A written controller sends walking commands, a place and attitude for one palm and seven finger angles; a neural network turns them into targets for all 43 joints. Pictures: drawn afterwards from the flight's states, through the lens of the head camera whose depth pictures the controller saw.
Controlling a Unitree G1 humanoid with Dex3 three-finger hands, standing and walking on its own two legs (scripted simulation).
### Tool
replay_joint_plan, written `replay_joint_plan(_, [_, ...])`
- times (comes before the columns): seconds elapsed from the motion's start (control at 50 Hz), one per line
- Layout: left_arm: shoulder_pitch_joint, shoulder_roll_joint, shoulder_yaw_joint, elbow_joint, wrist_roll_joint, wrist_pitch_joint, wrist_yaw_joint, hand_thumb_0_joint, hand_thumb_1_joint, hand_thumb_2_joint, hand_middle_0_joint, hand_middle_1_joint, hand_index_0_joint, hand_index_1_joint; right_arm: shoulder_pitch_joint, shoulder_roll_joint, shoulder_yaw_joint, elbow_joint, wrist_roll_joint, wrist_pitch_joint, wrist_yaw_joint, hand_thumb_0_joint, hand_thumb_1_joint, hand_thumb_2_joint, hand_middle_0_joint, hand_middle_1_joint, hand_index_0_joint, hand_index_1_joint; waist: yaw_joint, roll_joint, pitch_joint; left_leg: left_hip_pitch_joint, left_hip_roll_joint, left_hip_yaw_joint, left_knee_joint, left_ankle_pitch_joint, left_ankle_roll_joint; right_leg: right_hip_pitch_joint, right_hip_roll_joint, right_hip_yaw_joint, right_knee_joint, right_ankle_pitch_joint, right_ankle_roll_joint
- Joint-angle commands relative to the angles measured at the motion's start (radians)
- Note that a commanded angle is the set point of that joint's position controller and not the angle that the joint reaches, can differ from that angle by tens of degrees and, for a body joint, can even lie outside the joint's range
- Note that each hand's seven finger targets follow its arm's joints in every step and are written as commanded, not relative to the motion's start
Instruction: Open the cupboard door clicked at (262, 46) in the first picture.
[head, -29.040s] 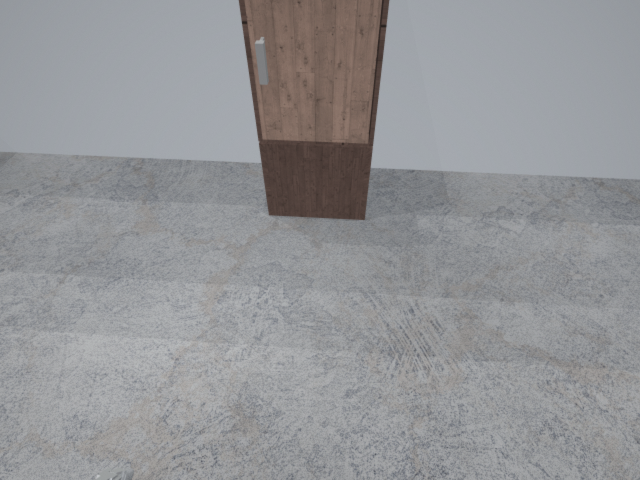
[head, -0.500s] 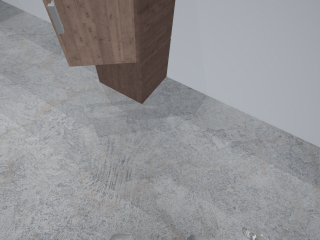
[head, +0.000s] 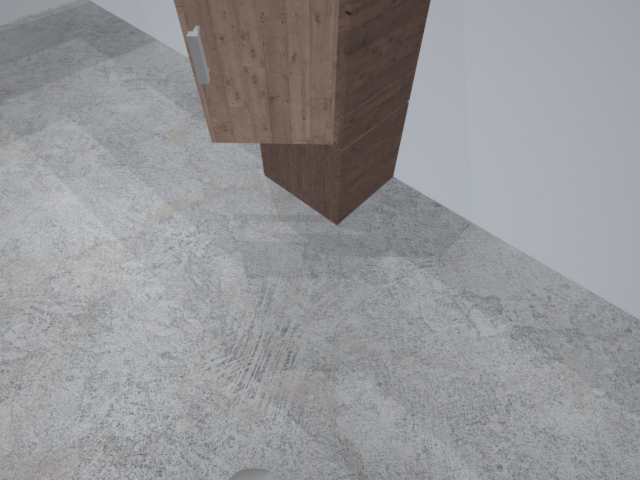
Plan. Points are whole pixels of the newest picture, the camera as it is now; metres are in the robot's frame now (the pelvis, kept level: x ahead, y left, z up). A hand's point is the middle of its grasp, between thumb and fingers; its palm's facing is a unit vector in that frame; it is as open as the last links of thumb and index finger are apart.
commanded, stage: take the last steps up to it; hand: left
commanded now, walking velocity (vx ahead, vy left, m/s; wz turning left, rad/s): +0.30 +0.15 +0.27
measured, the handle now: (200, 54) +1.07 +0.40 -0.04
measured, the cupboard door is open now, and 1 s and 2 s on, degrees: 41 41 41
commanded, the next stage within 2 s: come to a stop and stand still in 1.44 s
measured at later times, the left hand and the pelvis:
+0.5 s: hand (191, 448) +0.17 +0.21 -0.17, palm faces +0.11 -0.97 -0.22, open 7.4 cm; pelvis +0.09 +0.00 -0.02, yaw +6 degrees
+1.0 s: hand (165, 412) +0.22 +0.26 -0.18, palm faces +0.19 -0.96 -0.18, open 7.4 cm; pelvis +0.25 +0.08 +0.00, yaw +6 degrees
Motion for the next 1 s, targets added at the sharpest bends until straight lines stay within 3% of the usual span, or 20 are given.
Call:
replay_joint_plan(0.0, [0.057,0.235,0.068,-0.017,-0.009,-0.025,0.008,0.000,0.900,0.900,-0.200,-0.300,-0.200,-0.300,0.005,-0.038,0.006,-0.059,-0.007,-0.052,-0.005,0.000,-0.900,-0.900,0.200,0.300,0.200,0.300,0.017,-0.161,-0.109,0.067,-0.011,0.050,-0.270,0.083,0.007,0.126,-0.229,0.171,-0.129,0.249,-0.107])
replay_joint_plan(0.04, [0.018,0.213,0.070,-0.019,-0.015,-0.019,-0.003,0.000,0.900,0.900,-0.200,-0.300,-0.200,-0.300,0.072,-0.069,0.000,-0.035,-0.010,-0.065,-0.006,0.000,-0.900,-0.900,0.200,0.300,0.200,0.300,-0.022,-0.073,-0.092,0.242,0.009,0.020,-0.437,0.159,0.036,-0.040,-0.186,0.117,-0.051,-0.008,-0.046])
replay_joint_plan(0.08, [-0.039,0.111,0.052,-0.081,-0.021,-0.011,-0.019,0.000,0.900,0.900,-0.200,-0.300,-0.200,-0.300,0.206,-0.220,-0.033,-0.023,-0.033,-0.069,-0.020,0.000,-0.900,-0.900,0.200,0.300,0.200,0.300,-0.090,0.340,-0.084,0.407,0.349,-0.446,-0.589,0.094,0.227,-0.395,0.017,-0.067,0.343,-0.336,0.043])
replay_joint_plan(0.1, [-0.140,0.125,0.044,-0.099,-0.005,-0.007,-0.015,0.000,0.900,0.900,-0.200,-0.300,-0.200,-0.300,0.249,-0.208,-0.031,-0.004,-0.031,-0.068,-0.027,0.000,-0.900,-0.900,0.200,0.300,0.200,0.300,-0.126,0.303,-0.054,0.343,0.371,-0.509,-0.637,0.011,0.284,-0.450,0.009,0.024,0.503,-0.341,0.025])
replay_joint_plan(0.18, [-0.123,0.105,0.040,-0.050,-0.007,-0.022,-0.036,0.000,0.900,0.900,-0.200,-0.300,-0.200,-0.300,0.184,-0.119,0.001,-0.014,-0.022,-0.106,-0.043,0.000,-0.900,-0.900,0.200,0.300,0.200,0.300,-0.044,0.147,-0.037,0.311,0.263,-0.316,-0.621,0.248,0.246,-0.446,-0.025,0.085,0.587,-0.119,0.019])
replay_joint_plan(0.24, [-0.117,0.084,0.029,-0.036,-0.010,-0.023,-0.037,0.000,0.900,0.900,-0.200,-0.300,-0.200,-0.300,0.206,-0.109,0.005,0.009,-0.019,-0.119,-0.043,0.000,-0.900,-0.900,0.200,0.300,0.200,0.300,-0.036,0.133,-0.053,0.313,0.227,-0.215,-0.605,0.419,0.243,-0.355,-0.010,0.051,0.435,-0.087,0.025])
replay_joint_plan(0.34, [-0.139,0.073,0.022,-0.042,-0.008,-0.029,-0.040,0.000,0.900,0.900,-0.200,-0.300,-0.200,-0.300,0.236,-0.110,0.004,0.050,-0.020,-0.116,-0.036,0.000,-0.900,-0.900,0.200,0.300,0.200,0.300,-0.033,0.146,-0.019,0.218,0.208,-0.175,-0.583,0.337,0.226,-0.162,0.039,-0.004,0.182,-0.054,0.026])
replay_joint_plan(0.38, [-0.061,0.084,0.033,-0.014,-0.008,-0.033,-0.038,0.000,0.900,0.900,-0.200,-0.300,-0.200,-0.300,0.218,-0.097,0.007,0.058,-0.016,-0.113,-0.036,0.000,-0.900,-0.900,0.200,0.300,0.200,0.300,0.013,0.099,-0.021,0.116,0.175,-0.148,-0.504,0.257,0.191,0.027,0.056,-0.014,0.062,0.027,0.019])
replay_joint_plan(0.4, [0.025,0.115,0.047,0.013,-0.007,-0.040,-0.034,0.000,0.900,0.900,-0.200,-0.300,-0.200,-0.300,0.203,-0.086,0.009,0.056,-0.011,-0.115,-0.034,0.000,-0.900,-0.900,0.200,0.300,0.200,0.300,0.053,0.041,-0.042,0.017,0.120,-0.107,-0.390,0.193,0.156,0.192,0.032,0.033,-0.008,0.022,0.005])
replay_joint_plan(0.44, [0.243,0.272,0.084,0.067,-0.006,-0.049,-0.018,0.000,0.900,0.900,-0.200,-0.300,-0.200,-0.300,0.188,-0.038,0.011,0.002,-0.002,-0.116,-0.021,0.000,-0.900,-0.900,0.200,0.300,0.200,0.300,0.127,-0.305,-0.113,-0.299,-0.036,0.039,0.103,-0.166,0.071,0.452,-0.392,0.579,-0.281,-0.209,-0.167])
replay_joint_plan(0.46, [0.227,0.253,0.080,0.059,-0.013,-0.049,-0.007,0.000,0.900,0.900,-0.200,-0.300,-0.200,-0.300,0.139,-0.081,0.001,-0.002,-0.011,-0.109,-0.022,0.000,-0.900,-0.900,0.200,0.300,0.200,0.300,0.120,-0.236,-0.064,-0.322,0.034,-0.052,0.267,-0.133,0.065,0.315,-0.424,0.650,-0.345,-0.340,-0.218])
replay_joint_plan(0.5, [0.108,0.160,0.055,0.036,-0.012,-0.055,0.002,0.000,0.900,0.900,-0.200,-0.300,-0.200,-0.300,0.072,-0.053,-0.003,-0.004,-0.020,-0.101,-0.011,0.000,-0.900,-0.900,0.200,0.300,0.200,0.300,0.056,-0.156,0.045,-0.326,0.103,-0.095,0.314,0.047,0.052,0.110,-0.355,0.489,-0.362,-0.283,-0.186])
replay_joint_plan(0.58, [0.062,0.119,0.048,0.041,-0.007,-0.082,-0.002,0.000,0.900,0.900,-0.200,-0.300,-0.200,-0.300,0.136,0.025,0.004,0.031,-0.019,-0.083,0.011,0.000,-0.900,-0.900,0.200,0.300,0.200,0.300,-0.008,-0.114,-0.019,-0.151,0.115,-0.005,0.089,0.184,0.014,0.016,-0.242,0.159,-0.351,0.030,-0.126])
replay_joint_plan(0.68, [0.119,0.158,0.057,0.096,-0.006,-0.084,-0.009,0.000,0.900,0.900,-0.200,-0.300,-0.200,-0.300,0.044,0.041,0.007,-0.010,-0.017,-0.102,0.026,0.000,-0.900,-0.900,0.200,0.300,0.200,0.300,0.025,-0.105,-0.032,-0.076,0.059,0.073,-0.193,0.226,0.012,0.088,-0.218,0.110,-0.284,0.144,-0.119])
replay_joint_plan(0.76, [0.091,0.152,0.055,0.103,-0.009,-0.064,-0.012,0.000,0.900,0.900,-0.200,-0.300,-0.200,-0.300,0.144,-0.026,-0.004,0.015,-0.019,-0.117,0.014,0.000,-0.900,-0.900,0.200,0.300,0.200,0.300,-0.050,-0.046,-0.032,0.243,0.024,0.117,-0.363,0.254,0.028,-0.086,-0.159,0.052,-0.125,0.046,-0.069])
replay_joint_plan(0.78, [0.087,0.115,0.047,0.089,-0.010,-0.060,-0.015,0.000,0.900,0.900,-0.200,-0.300,-0.200,-0.300,0.260,-0.099,-0.022,0.044,-0.026,-0.122,0.002,0.000,-0.900,-0.900,0.200,0.300,0.200,0.300,-0.104,0.107,-0.083,0.404,0.124,-0.017,-0.403,0.185,0.072,-0.196,-0.092,-0.001,0.099,0.013,-0.039])
replay_joint_plan(0.8, [0.084,0.058,0.036,0.056,-0.017,-0.058,-0.019,0.000,0.900,0.900,-0.200,-0.300,-0.200,-0.300,0.382,-0.210,-0.049,0.068,-0.038,-0.124,-0.015,0.000,-0.900,-0.900,0.200,0.300,0.200,0.300,-0.144,0.336,-0.140,0.511,0.360,-0.354,-0.528,0.098,0.173,-0.374,0.037,-0.088,0.405,-0.271,0.007])
replay_joint_plan(0.82, [0.021,0.066,0.030,0.015,-0.011,-0.062,-0.017,0.000,0.900,0.900,-0.200,-0.300,-0.200,-0.300,0.423,-0.223,-0.045,0.068,-0.035,-0.115,-0.026,0.000,-0.900,-0.900,0.200,0.300,0.200,0.300,-0.157,0.267,-0.142,0.486,0.439,-0.471,-0.593,0.071,0.251,-0.452,0.045,0.015,0.612,-0.328,-0.012])
replay_joint_plan(0.9, [0.005,0.058,0.032,0.040,-0.006,-0.049,-0.029,0.000,0.900,0.900,-0.200,-0.300,-0.200,-0.300,0.193,-0.091,-0.002,0.013,-0.026,-0.133,-0.038,0.000,-0.900,-0.900,0.200,0.300,0.200,0.300,-0.047,0.184,-0.047,0.204,0.351,-0.242,-0.644,0.130,0.211,-0.415,-0.058,0.094,0.680,-0.115,-0.009])
replay_joint_plan(0.98, [0.010,0.020,0.025,0.040,-0.007,-0.033,-0.034,0.000,0.900,0.900,-0.200,-0.300,-0.200,-0.300,0.165,-0.082,-0.005,0.024,-0.027,-0.141,-0.036,0.000,-0.900,-0.900,0.200,0.300,0.200,0.300,-0.014,0.132,-0.066,0.154,0.294,-0.078,-0.646,0.258,0.208,-0.248,-0.043,0.043,0.377,-0.064,0.001])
